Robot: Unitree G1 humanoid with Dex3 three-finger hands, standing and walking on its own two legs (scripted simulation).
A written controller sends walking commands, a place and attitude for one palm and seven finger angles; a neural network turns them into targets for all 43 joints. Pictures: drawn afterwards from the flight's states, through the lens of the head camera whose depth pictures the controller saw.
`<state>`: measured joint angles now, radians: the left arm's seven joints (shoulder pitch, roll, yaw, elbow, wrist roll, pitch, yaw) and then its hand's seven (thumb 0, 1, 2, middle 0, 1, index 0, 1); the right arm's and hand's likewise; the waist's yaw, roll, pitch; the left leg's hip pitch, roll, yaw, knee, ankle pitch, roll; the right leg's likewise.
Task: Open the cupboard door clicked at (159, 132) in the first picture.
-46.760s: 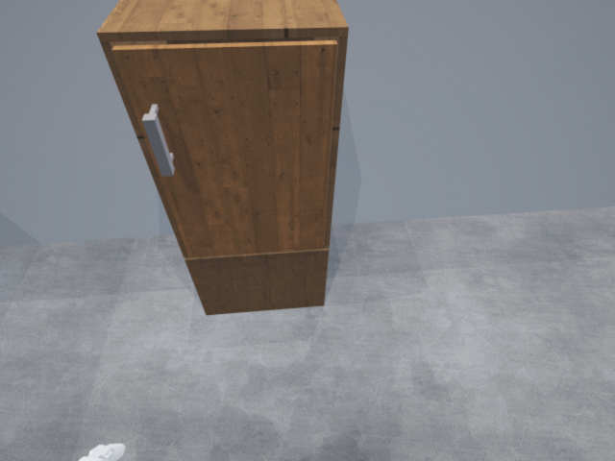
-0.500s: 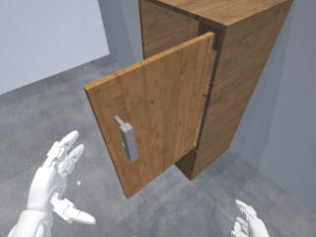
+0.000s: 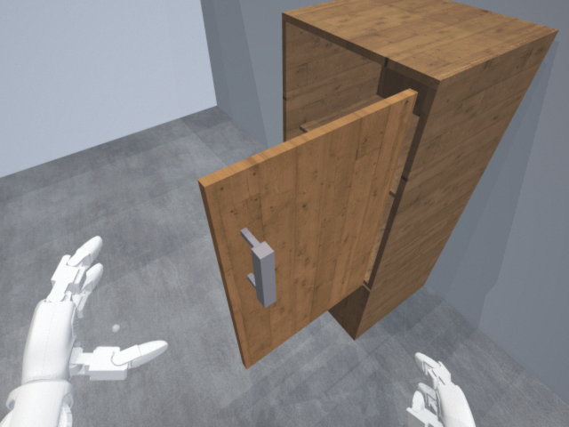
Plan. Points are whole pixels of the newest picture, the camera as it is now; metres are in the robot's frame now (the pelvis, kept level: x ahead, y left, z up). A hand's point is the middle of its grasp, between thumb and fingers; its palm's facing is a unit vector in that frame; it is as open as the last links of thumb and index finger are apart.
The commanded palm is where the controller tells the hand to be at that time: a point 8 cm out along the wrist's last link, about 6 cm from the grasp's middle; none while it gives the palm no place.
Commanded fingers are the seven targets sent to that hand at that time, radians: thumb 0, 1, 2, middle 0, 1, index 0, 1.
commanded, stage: draw the hand back to the body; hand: left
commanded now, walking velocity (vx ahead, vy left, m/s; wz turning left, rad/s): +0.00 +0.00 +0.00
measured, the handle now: (257, 267) +0.34 +0.08 +0.04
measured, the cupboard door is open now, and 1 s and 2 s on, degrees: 91 91 91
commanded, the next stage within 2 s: step back with the hand held close in 0.78 s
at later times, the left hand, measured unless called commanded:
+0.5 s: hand (77, 281) +0.22 +0.25 +0.16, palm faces +0.45 -0.79 -0.41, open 8.2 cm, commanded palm +0.17 +0.28 +0.18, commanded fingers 0.00 0.90 0.90 -0.20 -0.30 -0.20 -0.30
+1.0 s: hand (104, 281) +0.22 +0.22 +0.17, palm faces +0.41 -0.78 -0.46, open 7.4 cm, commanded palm +0.16 +0.25 +0.19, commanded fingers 0.00 0.90 0.90 -0.20 -0.30 -0.20 -0.30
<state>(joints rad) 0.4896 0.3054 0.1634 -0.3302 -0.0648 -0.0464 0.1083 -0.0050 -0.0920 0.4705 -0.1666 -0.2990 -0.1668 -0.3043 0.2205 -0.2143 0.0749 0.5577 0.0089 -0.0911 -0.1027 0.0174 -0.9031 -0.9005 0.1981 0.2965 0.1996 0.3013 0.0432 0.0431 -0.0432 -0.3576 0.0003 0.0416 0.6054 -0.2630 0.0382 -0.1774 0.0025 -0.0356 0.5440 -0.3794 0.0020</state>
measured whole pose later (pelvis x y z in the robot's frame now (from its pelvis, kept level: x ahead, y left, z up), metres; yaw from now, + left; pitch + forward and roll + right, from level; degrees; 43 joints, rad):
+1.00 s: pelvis +0.02 -0.05 +0.01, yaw -1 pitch -1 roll +0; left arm 0.47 0.37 0.37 -0.38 -0.06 -0.11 0.10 0.02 0.89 0.89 -0.21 -0.30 -0.21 -0.31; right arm 0.16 -0.24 0.01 0.61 0.00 -0.02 -0.08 0.02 -0.90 -0.90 0.20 0.30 0.20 0.30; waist 0.04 0.06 0.02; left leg -0.21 0.05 0.03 0.45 -0.20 0.01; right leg -0.02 0.06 -0.04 0.34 -0.30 -0.05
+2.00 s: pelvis -0.20 +0.04 +0.00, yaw -1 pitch -1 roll -3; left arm 0.44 0.44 0.43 -0.47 -0.05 -0.17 0.15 0.02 0.89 0.89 -0.21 -0.30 -0.21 -0.31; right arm 0.11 -0.18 0.01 0.58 -0.02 -0.08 -0.06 0.02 -0.90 -0.90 0.20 0.30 0.20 0.30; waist 0.00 0.01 0.05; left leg -0.40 0.01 0.05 0.44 -0.03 0.08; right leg -0.35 0.10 0.05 0.87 -0.44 0.00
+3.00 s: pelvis -0.29 -0.01 +0.01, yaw -2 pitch -2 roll +2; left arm 0.52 0.34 0.35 -0.43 -0.01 -0.22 0.17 0.02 0.89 0.89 -0.21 -0.30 -0.21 -0.31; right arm 0.20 -0.26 -0.03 0.63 -0.01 -0.12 -0.08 0.02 -0.91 -0.90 0.20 0.30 0.20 0.30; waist 0.00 -0.01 0.06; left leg -0.31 0.03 0.05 0.61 -0.25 0.01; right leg -0.17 0.00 -0.12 0.46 -0.27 -0.08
